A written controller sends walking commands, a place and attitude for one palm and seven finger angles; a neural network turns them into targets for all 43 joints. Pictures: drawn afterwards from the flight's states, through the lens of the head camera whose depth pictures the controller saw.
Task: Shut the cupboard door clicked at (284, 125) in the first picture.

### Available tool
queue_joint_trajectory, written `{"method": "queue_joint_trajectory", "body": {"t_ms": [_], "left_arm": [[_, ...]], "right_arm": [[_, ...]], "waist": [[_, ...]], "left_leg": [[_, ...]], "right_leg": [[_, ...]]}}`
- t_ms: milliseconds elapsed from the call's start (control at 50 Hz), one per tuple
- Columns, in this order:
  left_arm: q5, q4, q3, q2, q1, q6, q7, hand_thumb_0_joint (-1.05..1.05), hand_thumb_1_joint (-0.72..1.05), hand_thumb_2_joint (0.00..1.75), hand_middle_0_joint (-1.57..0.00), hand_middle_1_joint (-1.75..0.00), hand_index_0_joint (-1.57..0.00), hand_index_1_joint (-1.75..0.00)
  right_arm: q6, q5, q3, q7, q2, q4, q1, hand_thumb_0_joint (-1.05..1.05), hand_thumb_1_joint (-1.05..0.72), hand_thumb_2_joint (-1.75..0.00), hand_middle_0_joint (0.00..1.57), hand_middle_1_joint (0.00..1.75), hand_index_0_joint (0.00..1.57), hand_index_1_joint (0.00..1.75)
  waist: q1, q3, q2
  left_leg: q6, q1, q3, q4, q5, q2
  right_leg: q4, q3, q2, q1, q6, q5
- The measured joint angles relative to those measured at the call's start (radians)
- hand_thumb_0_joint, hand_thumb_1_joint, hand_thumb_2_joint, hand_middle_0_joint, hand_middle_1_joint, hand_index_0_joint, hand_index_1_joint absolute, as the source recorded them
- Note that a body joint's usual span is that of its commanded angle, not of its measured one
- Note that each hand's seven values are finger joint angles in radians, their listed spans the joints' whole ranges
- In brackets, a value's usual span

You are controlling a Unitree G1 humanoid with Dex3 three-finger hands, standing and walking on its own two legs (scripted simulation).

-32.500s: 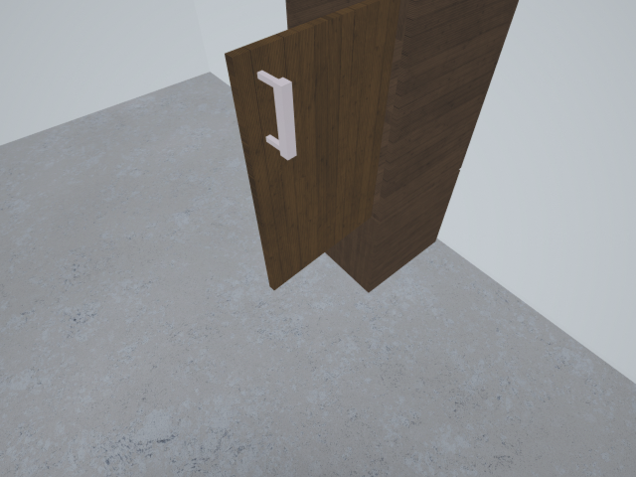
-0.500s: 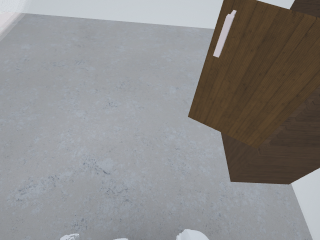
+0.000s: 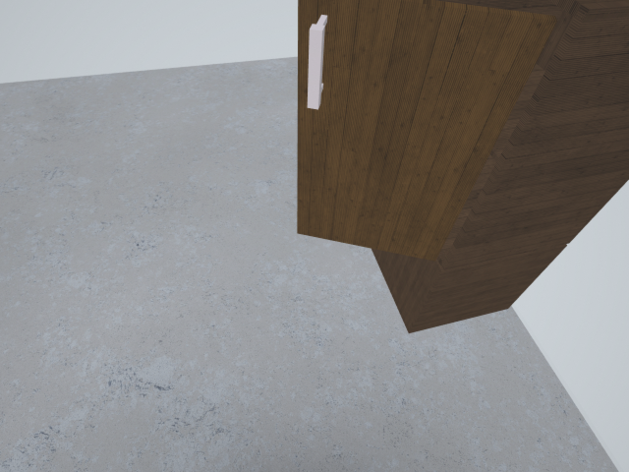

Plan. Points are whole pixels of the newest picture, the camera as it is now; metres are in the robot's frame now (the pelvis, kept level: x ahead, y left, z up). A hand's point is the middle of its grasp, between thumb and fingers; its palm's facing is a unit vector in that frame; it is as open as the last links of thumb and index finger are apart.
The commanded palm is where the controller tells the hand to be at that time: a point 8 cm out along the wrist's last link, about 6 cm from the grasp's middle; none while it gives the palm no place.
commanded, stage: turn to face it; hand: left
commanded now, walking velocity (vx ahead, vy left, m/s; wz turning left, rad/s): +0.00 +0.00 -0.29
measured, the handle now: (318, 63) +0.69 +0.04 +0.16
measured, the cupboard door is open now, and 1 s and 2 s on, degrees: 62 62 62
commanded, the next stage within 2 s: take the last steps up to it in 0.16 s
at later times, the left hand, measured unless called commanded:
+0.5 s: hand out of the picture +0.09 +0.16 -0.15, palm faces -0.11 -0.97 -0.20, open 7.4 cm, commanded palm none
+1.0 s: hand (256, 385) +0.27 +0.11 -0.16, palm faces -0.20 -0.96 -0.20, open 7.3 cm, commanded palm none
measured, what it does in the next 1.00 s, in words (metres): walks ahead: right foot, then left foot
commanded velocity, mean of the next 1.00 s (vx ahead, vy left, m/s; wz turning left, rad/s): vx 0.12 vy -0.01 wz -0.11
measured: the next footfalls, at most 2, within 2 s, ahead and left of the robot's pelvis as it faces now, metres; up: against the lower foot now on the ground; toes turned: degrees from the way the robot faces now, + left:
right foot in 0.34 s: +0.00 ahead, -0.14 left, +0.00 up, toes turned -8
left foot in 0.60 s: +0.14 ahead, +0.08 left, +0.00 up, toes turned -3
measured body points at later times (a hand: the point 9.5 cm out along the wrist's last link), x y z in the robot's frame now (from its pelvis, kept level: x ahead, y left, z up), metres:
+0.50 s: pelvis +0.02 -0.02 +0.01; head +0.04 -0.02 +0.46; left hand +0.10 +0.21 -0.14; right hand +0.00 -0.27 -0.14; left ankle +0.04 +0.09 -0.68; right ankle -0.03 -0.13 -0.73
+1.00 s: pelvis +0.15 -0.06 +0.00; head +0.17 -0.07 +0.45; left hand +0.28 +0.16 -0.14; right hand +0.03 -0.25 -0.16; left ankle +0.10 +0.08 -0.73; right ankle +0.16 -0.17 -0.73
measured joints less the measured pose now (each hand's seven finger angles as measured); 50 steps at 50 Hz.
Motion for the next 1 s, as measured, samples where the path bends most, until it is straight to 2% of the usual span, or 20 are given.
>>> {"method": "queue_joint_trajectory", "body": {"t_ms": [40,60,100,140,240,300,340,400,460,500,560,600,620,680,720,760,880,980,1000], "left_arm": [[-0.004,0.007,0.003,0.009,-0.007,0.009,-0.002,0.0,0.91,0.9,-0.21,-0.3,-0.2,-0.3],[-0.002,0.01,0.005,0.012,-0.01,0.014,-0.004,0.0,0.91,0.9,-0.21,-0.3,-0.2,-0.3],[0.001,0.015,0.01,0.015,-0.02,0.02,-0.01,0.0,0.91,0.9,-0.2,-0.3,-0.2,-0.3],[0.001,0.015,0.012,0.014,-0.029,0.021,-0.015,0.0,0.91,0.9,-0.2,-0.3,-0.2,-0.3],[0.0,0.011,0.007,0.002,-0.043,0.017,-0.018,0.0,0.91,0.9,-0.2,-0.3,-0.2,-0.3],[-0.001,0.013,0.003,-0.005,-0.042,0.005,-0.015,0.0,0.91,0.9,-0.2,-0.3,-0.2,-0.3],[0.003,0.017,0.002,-0.004,-0.029,-0.012,-0.011,0.0,0.91,0.9,-0.2,-0.3,-0.2,-0.3],[0.006,0.043,-0.006,-0.034,-0.007,-0.028,-0.006,0.0,0.91,0.9,-0.2,-0.3,-0.2,-0.3],[0.007,0.063,-0.008,-0.046,0.036,-0.043,0.0,0.0,0.91,0.9,-0.2,-0.3,-0.2,-0.3],[0.007,0.082,-0.009,-0.047,0.06,-0.049,-0.001,0.0,0.91,0.9,-0.2,-0.3,-0.2,-0.3],[0.006,0.113,-0.008,-0.044,0.089,-0.054,-0.004,0.0,0.91,0.9,-0.2,-0.3,-0.2,-0.3],[0.001,0.131,-0.008,-0.044,0.109,-0.052,-0.006,0.0,0.91,0.9,-0.21,-0.3,-0.2,-0.3],[-0.001,0.138,-0.007,-0.041,0.117,-0.049,-0.007,0.0,0.91,0.9,-0.21,-0.3,-0.2,-0.3],[0.003,0.162,-0.005,-0.033,0.122,-0.029,-0.008,0.0,0.91,0.9,-0.2,-0.3,-0.2,-0.3],[0.007,0.17,-0.005,-0.029,0.106,-0.024,-0.014,0.0,0.91,0.9,-0.2,-0.3,-0.2,-0.3],[0.008,0.162,-0.004,-0.028,0.081,-0.026,-0.02,0.01,0.91,0.9,-0.2,-0.3,-0.2,-0.3],[0.005,0.118,-0.005,-0.033,0.007,-0.04,-0.018,0.01,0.92,0.9,-0.2,-0.3,-0.2,-0.3],[0.007,0.097,-0.003,-0.032,-0.018,-0.063,-0.016,0.0,0.92,0.9,-0.2,-0.3,-0.2,-0.3],[0.007,0.102,-0.002,-0.038,-0.024,-0.075,-0.009,0.0,0.92,0.9,-0.2,-0.3,-0.2,-0.3]], "right_arm": [[-0.009,-0.01,0.009,-0.003,0.018,0.006,0.001,0.0,-0.91,-0.9,0.2,0.3,0.2,0.3],[-0.013,-0.015,0.015,-0.005,0.026,0.007,0.004,0.0,-0.91,-0.9,0.2,0.3,0.2,0.3],[-0.017,-0.021,0.023,-0.008,0.039,0.009,0.017,0.0,-0.91,-0.9,0.2,0.3,0.2,0.3],[-0.016,-0.025,0.028,-0.011,0.046,0.02,0.03,0.0,-0.91,-0.9,0.2,0.3,0.2,0.3],[-0.009,-0.024,0.024,-0.01,0.047,0.055,0.052,0.0,-0.91,-0.9,0.2,0.3,0.2,0.3],[-0.003,-0.018,0.014,-0.007,0.041,0.076,0.065,0.0,-0.91,-0.9,0.2,0.3,0.2,0.3],[0.003,-0.01,0.007,-0.002,0.038,0.088,0.077,0.0,-0.91,-0.9,0.2,0.3,0.2,0.3],[0.026,-0.011,-0.005,0.007,0.015,0.116,0.076,0.0,-0.91,-0.9,0.2,0.3,0.2,0.3],[0.019,-0.013,-0.008,0.016,0.01,0.125,0.074,0.01,-0.91,-0.9,0.2,0.3,0.2,0.3],[0.006,-0.012,-0.007,0.02,0.013,0.12,0.074,0.01,-0.91,-0.9,0.2,0.3,0.2,0.3],[-0.014,-0.011,-0.005,0.022,0.022,0.113,0.072,0.01,-0.91,-0.9,0.2,0.3,0.19,0.3],[-0.035,-0.013,0.001,0.02,0.023,0.109,0.079,0.0,-0.91,-0.9,0.2,0.3,0.19,0.3],[-0.048,-0.016,0.003,0.017,0.027,0.11,0.079,0.0,-0.91,-0.9,0.2,0.3,0.19,0.3],[-0.064,-0.029,0.012,0.006,0.048,0.109,0.084,0.0,-0.91,-0.9,0.2,0.3,0.2,0.3],[-0.07,-0.028,0.019,0.0,0.062,0.109,0.106,0.0,-0.91,-0.9,0.2,0.3,0.2,0.3],[-0.074,-0.027,0.026,-0.005,0.074,0.123,0.13,0.0,-0.91,-0.9,0.2,0.3,0.2,0.3],[-0.057,-0.023,0.03,-0.002,0.097,0.18,0.181,0.0,-0.91,-0.9,0.2,0.3,0.2,0.3],[-0.038,-0.015,0.02,0.004,0.106,0.212,0.212,0.0,-0.91,-0.9,0.2,0.3,0.2,0.3],[-0.035,-0.011,0.019,0.005,0.103,0.219,0.209,0.0,-0.91,-0.9,0.2,0.3,0.2,0.3]], "waist": [[0.002,0.004,-0.022],[0.002,0.006,-0.027],[-0.003,0.011,-0.026],[-0.004,0.013,-0.019],[-0.011,0.01,0.009],[-0.016,0.003,0.023],[-0.014,-0.013,0.014],[-0.017,-0.021,0.05],[-0.011,-0.028,0.033],[-0.01,-0.031,0.017],[-0.007,-0.03,-0.002],[-0.006,-0.033,-0.004],[-0.006,-0.035,-0.013],[-0.01,-0.035,-0.04],[-0.019,-0.035,-0.043],[-0.019,-0.031,-0.039],[-0.026,-0.019,-0.009],[-0.032,-0.017,-0.005],[-0.029,-0.013,0.006]], "left_leg": [[0.046,-0.001,0.023,0.02,0.003,-0.001],[0.058,0.005,0.034,0.02,-0.003,0.004],[0.066,0.025,0.045,-0.006,0.001,0.014],[0.064,0.047,0.052,-0.043,0.019,0.025],[0.053,0.068,0.076,-0.086,0.04,0.048],[0.039,0.056,0.091,-0.056,0.023,0.059],[0.027,0.032,0.107,0.002,-0.019,0.055],[0.018,-0.037,0.037,0.194,-0.174,0.033],[0.013,-0.09,0.026,0.313,-0.16,0.009],[0.009,-0.095,0.034,0.282,-0.136,0.007],[0.008,-0.057,0.042,0.128,-0.077,0.007],[0.011,0.0,0.042,-0.013,-0.015,0.007],[0.031,0.006,0.045,-0.026,0.027,0.004],[0.076,0.019,0.076,0.008,-0.005,0.002],[0.076,0.056,0.082,-0.039,-0.002,0.0],[0.072,0.1,0.082,-0.105,0.021,-0.003],[0.053,0.195,0.08,-0.205,0.03,0.006],[0.015,0.221,0.092,-0.116,-0.071,0.016],[0.016,0.211,0.087,-0.069,-0.105,0.027]], "right_leg": [[0.111,0.002,-0.002,-0.039,0.0,-0.109],[0.198,-0.008,0.0,-0.066,0.003,-0.162],[0.339,-0.037,-0.004,-0.105,0.01,-0.205],[0.379,-0.065,-0.015,-0.113,0.016,-0.208],[0.243,-0.101,-0.034,-0.053,0.016,-0.181],[0.054,-0.113,-0.036,0.03,0.007,-0.066],[-0.067,-0.089,-0.044,0.079,-0.02,-0.032],[-0.066,-0.092,-0.026,0.088,-0.034,-0.025],[-0.126,-0.075,-0.03,0.127,-0.039,0.001],[-0.154,-0.069,-0.033,0.15,-0.034,0.008],[-0.156,-0.067,-0.031,0.173,-0.026,-0.01],[-0.111,-0.067,-0.023,0.171,-0.016,-0.05],[-0.06,-0.063,-0.024,0.154,-0.023,-0.085],[0.241,-0.065,-0.025,0.033,-0.045,-0.196],[0.391,-0.085,-0.033,-0.048,-0.046,-0.165],[0.42,-0.1,-0.049,-0.101,-0.037,-0.12],[0.197,-0.118,-0.081,-0.127,-0.02,-0.036],[-0.042,-0.129,-0.076,-0.026,-0.024,0.075],[-0.032,-0.13,-0.066,-0.024,-0.031,0.092]]}}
